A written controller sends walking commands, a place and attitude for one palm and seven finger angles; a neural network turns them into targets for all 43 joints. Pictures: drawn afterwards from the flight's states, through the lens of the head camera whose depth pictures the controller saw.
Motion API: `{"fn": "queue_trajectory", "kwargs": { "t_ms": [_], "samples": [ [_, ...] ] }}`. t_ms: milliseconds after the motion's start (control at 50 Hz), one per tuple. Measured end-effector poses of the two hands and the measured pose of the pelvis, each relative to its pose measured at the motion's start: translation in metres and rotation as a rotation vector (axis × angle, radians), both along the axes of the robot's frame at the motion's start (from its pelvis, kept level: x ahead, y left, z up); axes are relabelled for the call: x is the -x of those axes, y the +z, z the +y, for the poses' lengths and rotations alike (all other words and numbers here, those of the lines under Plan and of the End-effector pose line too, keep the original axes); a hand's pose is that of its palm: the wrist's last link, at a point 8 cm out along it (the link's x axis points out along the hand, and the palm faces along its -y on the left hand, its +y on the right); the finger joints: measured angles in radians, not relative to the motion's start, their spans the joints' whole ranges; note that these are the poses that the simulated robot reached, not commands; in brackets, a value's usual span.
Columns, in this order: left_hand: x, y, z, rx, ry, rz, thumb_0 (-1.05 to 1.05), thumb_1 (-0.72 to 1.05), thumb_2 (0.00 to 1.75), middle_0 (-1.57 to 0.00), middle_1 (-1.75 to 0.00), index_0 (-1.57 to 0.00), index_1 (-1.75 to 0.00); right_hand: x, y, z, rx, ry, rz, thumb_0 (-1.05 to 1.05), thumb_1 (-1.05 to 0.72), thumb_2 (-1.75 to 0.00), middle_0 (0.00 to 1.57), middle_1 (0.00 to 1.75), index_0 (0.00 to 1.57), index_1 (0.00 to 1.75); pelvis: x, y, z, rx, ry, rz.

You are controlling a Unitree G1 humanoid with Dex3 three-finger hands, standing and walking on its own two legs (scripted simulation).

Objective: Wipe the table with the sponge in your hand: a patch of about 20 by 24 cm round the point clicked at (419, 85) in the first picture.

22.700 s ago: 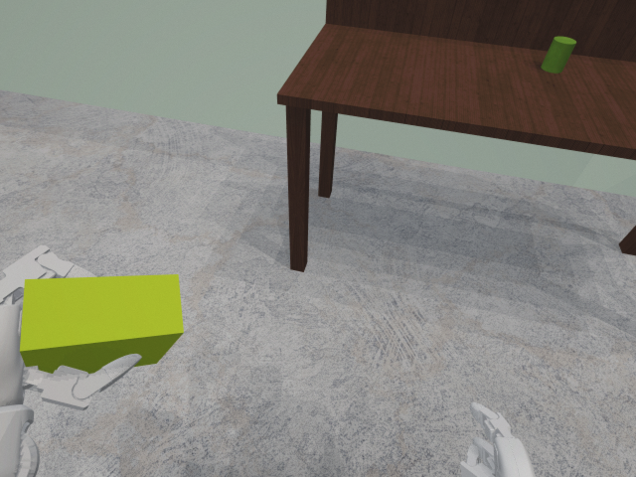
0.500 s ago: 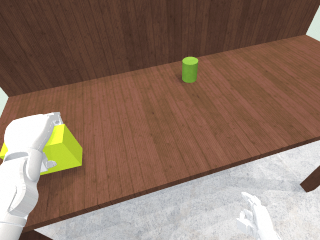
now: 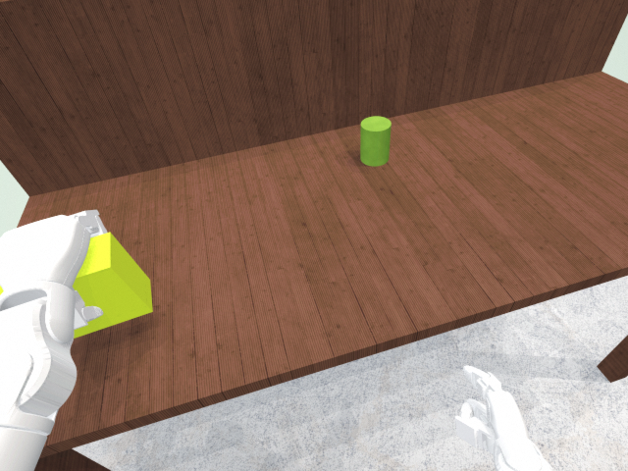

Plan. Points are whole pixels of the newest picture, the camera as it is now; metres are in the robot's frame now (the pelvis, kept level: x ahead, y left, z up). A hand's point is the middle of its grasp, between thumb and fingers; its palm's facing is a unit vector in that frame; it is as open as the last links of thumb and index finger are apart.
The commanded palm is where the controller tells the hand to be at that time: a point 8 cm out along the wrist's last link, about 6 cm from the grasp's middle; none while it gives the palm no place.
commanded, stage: move the sponge above the wiping area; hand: left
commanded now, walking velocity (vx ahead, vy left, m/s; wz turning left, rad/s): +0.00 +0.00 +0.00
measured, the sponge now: (87, 298) +0.26 +0.35 +0.10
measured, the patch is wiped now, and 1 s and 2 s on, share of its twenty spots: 0.00 0.00 0.00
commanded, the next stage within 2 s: none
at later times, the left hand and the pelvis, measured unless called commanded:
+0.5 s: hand (66, 283) +0.25 +0.35 +0.14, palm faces +0.06 -0.02 -1.00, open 9.7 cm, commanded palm +0.22 +0.31 +0.18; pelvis -0.01 +0.00 +0.00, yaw +0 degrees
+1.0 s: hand (87, 293) +0.26 +0.34 +0.11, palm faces -0.07 -0.07 -1.00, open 9.7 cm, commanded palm +0.23 +0.32 +0.18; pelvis +0.00 +0.00 +0.00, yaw +0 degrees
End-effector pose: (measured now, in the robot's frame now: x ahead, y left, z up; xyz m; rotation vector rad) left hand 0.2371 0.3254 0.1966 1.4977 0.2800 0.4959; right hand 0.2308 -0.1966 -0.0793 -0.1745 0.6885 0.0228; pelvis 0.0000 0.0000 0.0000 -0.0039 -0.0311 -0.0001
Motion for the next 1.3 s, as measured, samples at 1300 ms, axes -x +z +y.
{"fn": "queue_trajectory", "kwargs": {
  "t_ms": [1300],
  "samples": [
    [0.004, 0.003, 0.008, -0.013, 0.002, -0.045, 0.00, -0.50, 1.08, -0.79, -1.39, -0.79, -1.39, -0.001, -0.001, 0.000, 0.018, -0.003, 0.021, 0.01, -0.91, -0.90, 0.20, 0.30, 0.20, 0.30, -0.004, 0.000, 0.002, 0.005, -0.001, -0.004]
  ]
}}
